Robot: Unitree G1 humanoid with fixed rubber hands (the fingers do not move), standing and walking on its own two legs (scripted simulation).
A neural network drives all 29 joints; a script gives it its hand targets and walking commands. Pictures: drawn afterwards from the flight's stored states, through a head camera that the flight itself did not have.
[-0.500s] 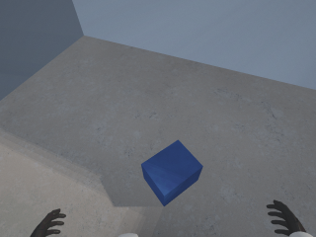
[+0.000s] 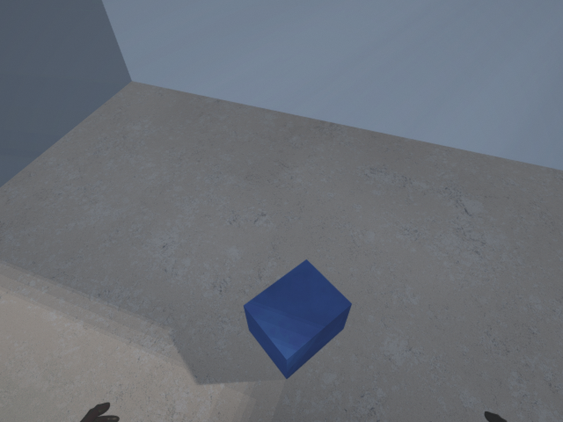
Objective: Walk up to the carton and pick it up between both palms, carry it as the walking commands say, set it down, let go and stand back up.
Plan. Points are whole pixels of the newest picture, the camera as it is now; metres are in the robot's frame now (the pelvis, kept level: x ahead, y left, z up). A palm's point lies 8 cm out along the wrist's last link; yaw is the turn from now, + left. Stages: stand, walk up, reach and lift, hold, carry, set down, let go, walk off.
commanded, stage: walk up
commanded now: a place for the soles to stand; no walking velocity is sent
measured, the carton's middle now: (296, 317) +0.54 -0.02 -0.67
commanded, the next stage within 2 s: none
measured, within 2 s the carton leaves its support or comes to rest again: neither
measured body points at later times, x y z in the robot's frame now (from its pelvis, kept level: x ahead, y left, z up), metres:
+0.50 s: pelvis +0.01 -0.10 -0.02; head +0.03 -0.09 +0.42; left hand +0.09 +0.24 -0.09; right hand +0.14 -0.45 -0.10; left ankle +0.02 +0.07 -0.69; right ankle +0.07 -0.22 -0.74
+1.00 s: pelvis +0.13 -0.24 -0.05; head +0.14 -0.23 +0.40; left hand +0.11 +0.11 -0.11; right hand +0.39 -0.52 -0.09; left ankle +0.09 -0.08 -0.70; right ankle +0.22 -0.33 -0.75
